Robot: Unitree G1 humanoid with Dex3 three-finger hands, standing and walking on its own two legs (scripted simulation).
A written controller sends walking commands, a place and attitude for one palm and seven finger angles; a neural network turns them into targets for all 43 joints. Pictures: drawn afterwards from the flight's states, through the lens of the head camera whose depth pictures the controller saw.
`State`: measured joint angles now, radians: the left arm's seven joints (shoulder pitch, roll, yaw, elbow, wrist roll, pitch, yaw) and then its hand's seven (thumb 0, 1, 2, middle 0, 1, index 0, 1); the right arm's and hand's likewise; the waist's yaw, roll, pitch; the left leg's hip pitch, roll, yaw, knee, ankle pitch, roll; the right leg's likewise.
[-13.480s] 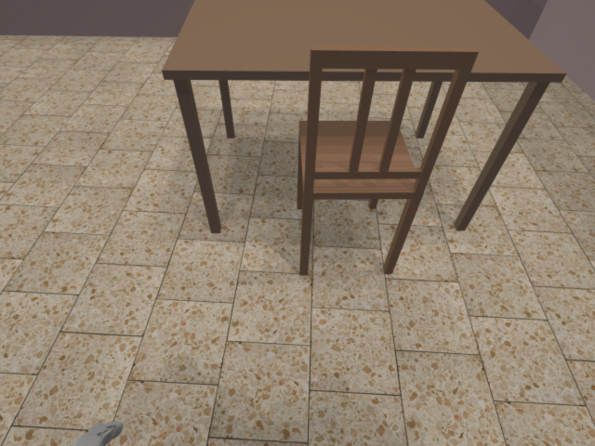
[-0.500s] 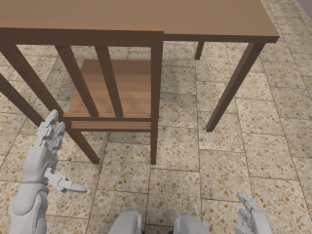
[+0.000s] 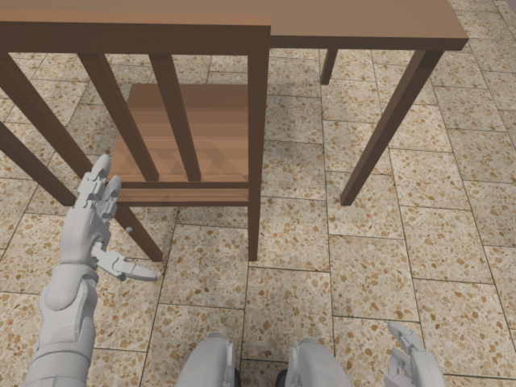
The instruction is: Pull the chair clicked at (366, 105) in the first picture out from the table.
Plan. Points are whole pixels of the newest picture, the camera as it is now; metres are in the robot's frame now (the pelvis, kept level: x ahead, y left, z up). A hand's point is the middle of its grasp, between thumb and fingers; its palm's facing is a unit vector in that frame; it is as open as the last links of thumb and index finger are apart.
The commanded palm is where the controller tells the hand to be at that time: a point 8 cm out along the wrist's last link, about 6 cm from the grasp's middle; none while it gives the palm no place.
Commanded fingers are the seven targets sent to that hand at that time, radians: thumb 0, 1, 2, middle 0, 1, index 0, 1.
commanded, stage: aim the fingers beside a spindle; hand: left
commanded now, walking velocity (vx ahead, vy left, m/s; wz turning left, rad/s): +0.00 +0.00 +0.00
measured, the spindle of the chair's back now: (128, 129) +0.52 +0.24 +0.04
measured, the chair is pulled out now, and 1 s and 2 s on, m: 0.00 0.00 0.00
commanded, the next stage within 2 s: none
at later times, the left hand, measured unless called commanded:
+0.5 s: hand (139, 218) +0.36 +0.20 +0.02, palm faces +0.01 -1.00 -0.06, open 16.9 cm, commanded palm +0.33 +0.26 +0.01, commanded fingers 0.00 -0.50 0.30 -0.06 -0.08 -0.06 -0.08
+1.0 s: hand (132, 216) +0.37 +0.21 +0.01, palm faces +0.06 -1.00 -0.06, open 16.9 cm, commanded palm +0.33 +0.26 +0.01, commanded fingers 0.00 -0.50 0.30 -0.06 -0.08 -0.06 -0.08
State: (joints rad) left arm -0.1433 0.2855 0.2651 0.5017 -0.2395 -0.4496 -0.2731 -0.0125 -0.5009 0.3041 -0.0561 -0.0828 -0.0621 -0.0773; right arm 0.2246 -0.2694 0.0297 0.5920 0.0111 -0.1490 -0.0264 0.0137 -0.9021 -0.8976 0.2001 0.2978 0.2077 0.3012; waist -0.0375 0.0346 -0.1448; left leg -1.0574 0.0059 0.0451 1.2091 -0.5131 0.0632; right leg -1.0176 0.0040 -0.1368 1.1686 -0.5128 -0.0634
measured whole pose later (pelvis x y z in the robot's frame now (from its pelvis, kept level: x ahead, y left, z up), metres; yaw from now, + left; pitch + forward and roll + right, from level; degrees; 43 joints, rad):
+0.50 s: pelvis +0.00 +0.00 -0.01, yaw -1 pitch +22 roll -2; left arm -0.20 0.27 0.26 0.51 -0.21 -0.49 -0.24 -0.01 -0.50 0.30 -0.06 -0.08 -0.06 -0.08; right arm 0.24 -0.27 0.02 0.59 0.00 -0.11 -0.01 0.01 -0.90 -0.90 0.20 0.30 0.21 0.30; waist -0.05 0.04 -0.15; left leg -1.10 0.01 0.06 1.23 -0.52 0.07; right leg -1.06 0.01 -0.13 1.19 -0.51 -0.06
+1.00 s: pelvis +0.00 +0.00 -0.01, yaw -1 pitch +23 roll -2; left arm -0.24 0.31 0.32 0.57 -0.21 -0.46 -0.24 -0.01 -0.50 0.30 -0.06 -0.08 -0.06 -0.08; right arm 0.22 -0.27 0.02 0.57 0.00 -0.10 -0.01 0.01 -0.90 -0.90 0.20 0.30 0.21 0.30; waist -0.06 0.03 -0.14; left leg -1.12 0.02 0.05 1.25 -0.53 0.06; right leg -1.08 0.01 -0.13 1.21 -0.52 -0.07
